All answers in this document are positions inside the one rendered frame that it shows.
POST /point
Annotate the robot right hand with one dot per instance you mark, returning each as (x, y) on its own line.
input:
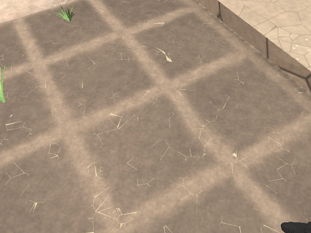
(296, 227)

